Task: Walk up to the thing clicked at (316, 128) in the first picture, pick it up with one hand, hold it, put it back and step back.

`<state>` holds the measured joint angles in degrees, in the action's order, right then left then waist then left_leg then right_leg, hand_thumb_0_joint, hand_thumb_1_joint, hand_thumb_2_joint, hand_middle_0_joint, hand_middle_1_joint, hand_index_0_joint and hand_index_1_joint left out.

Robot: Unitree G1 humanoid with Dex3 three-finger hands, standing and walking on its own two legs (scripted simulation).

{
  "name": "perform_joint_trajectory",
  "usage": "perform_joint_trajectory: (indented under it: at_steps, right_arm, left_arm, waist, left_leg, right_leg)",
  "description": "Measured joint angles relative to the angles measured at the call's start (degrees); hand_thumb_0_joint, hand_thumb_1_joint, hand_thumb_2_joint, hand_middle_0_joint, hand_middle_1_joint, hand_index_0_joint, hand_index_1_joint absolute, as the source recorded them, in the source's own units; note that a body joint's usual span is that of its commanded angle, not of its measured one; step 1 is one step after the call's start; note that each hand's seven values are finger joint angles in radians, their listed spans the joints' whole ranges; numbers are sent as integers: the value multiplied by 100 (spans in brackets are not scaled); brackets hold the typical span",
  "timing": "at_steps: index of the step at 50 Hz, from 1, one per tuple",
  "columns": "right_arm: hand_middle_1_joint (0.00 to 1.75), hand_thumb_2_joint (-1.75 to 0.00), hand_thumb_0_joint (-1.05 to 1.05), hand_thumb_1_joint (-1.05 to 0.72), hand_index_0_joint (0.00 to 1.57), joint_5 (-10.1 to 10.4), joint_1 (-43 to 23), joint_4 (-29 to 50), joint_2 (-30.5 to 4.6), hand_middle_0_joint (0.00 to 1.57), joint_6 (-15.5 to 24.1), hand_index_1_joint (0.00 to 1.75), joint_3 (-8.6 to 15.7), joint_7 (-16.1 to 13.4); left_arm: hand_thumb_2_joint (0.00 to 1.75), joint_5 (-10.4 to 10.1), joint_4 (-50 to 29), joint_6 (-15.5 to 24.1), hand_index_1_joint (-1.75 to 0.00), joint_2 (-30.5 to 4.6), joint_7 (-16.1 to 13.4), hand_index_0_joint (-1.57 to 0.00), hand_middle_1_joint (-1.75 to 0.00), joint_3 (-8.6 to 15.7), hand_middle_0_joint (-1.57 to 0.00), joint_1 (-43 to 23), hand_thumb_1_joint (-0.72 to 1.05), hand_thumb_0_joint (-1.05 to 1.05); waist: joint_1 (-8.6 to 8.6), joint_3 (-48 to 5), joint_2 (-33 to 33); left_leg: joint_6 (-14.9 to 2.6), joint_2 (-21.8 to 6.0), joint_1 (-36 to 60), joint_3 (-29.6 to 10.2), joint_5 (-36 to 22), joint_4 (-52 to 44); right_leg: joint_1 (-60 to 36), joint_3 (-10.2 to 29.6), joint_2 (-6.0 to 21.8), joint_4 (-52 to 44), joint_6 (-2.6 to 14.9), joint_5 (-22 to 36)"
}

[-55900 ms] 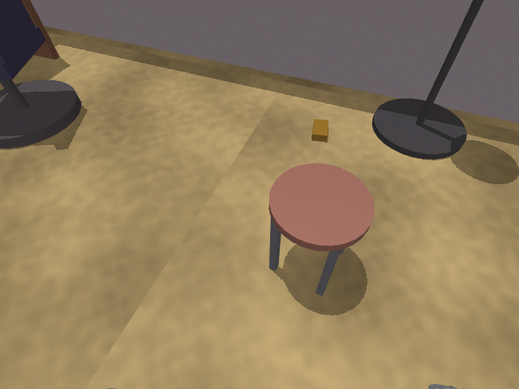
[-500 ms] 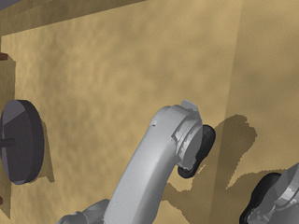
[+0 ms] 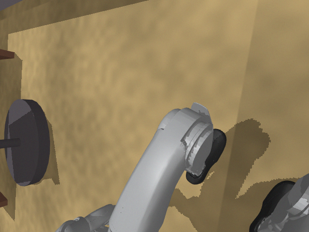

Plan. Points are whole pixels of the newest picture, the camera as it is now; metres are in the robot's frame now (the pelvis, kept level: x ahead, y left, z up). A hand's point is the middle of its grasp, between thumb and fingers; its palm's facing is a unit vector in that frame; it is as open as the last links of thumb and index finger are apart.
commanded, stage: open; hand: right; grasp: from above
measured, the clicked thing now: out of the picture +0.46 -0.33 -0.30
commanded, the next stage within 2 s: withdraw in 0.94 s
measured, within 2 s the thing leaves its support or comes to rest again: rests again in 1.40 s
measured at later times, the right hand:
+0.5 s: hand out of the picture +0.45 -0.32 -0.28, palm faces -0.08 +0.46 -0.88, open 12.9 cm
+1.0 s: hand out of the picture +0.45 -0.32 -0.28, palm faces -0.07 +0.46 -0.88, open 13.1 cm
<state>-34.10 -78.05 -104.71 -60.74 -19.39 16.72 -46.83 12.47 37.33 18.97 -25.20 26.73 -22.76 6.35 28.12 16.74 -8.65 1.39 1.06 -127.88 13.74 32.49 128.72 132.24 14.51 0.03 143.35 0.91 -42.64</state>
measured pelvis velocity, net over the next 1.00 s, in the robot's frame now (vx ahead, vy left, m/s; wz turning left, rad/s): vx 0.00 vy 0.00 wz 0.00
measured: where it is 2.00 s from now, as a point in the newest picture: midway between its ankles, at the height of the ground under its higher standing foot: (231, 191)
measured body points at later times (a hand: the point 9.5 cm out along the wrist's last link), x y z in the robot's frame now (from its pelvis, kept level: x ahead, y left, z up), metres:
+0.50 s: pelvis +0.00 +0.00 +0.00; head +0.32 -0.12 +0.29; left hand +0.00 +0.24 -0.03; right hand +0.46 -0.34 -0.23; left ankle +0.14 +0.10 -0.29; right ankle +0.06 -0.12 -0.29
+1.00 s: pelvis +0.00 +0.00 +0.00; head +0.32 -0.12 +0.29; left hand +0.00 +0.24 -0.02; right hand +0.46 -0.34 -0.23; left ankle +0.14 +0.10 -0.29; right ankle +0.06 -0.12 -0.29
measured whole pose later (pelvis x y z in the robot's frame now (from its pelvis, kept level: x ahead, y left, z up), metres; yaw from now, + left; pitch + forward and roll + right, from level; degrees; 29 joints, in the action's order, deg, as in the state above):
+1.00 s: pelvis +0.00 +0.00 +0.00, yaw +0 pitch +30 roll +17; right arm -34.2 -77.9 -103.4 -61.2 -19.5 15.9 -46.0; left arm 12.3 37.0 19.8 -25.4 26.2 -22.7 6.8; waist 27.8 16.9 -9.2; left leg 1.4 1.1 -127.5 13.9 32.7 128.2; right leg 132.0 14.7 0.0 143.0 0.9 -42.8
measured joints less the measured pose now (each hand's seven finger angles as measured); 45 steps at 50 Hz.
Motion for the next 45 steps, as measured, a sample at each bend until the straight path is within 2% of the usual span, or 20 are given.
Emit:
perform_joint_trajectory:
  at_steps: [16,33,45]
  right_arm:
    - [86,-85,0,32,30,-21,2,27,-68,31,3,88,-41,65]
    - [94,-92,0,38,22,-57,-13,77,-62,23,11,96,-56,74]
    - [96,-93,0,39,20,-4,-3,125,-69,21,-7,97,-83,81]
  left_arm:
    - [91,-17,48,32,-30,17,-56,-20,-30,-8,-20,11,92,0]
    - [91,-28,49,86,-30,17,-65,-20,-30,15,-20,52,92,0]
    - [90,-16,5,111,-30,-8,-58,-20,-30,13,-20,41,92,0]
  waist:
    - [-19,20,-20]
    - [-42,2,-58]
    - [-20,15,-53]
  left_leg:
    - [-11,-4,12,7,-24,-23]
    - [2,8,43,21,20,-52]
    - [3,-1,45,20,27,-53]
  right_leg:
    - [-7,8,-5,-24,-14,28]
    - [-29,25,3,-31,-7,-28]
    - [-24,23,-6,-37,-5,-24]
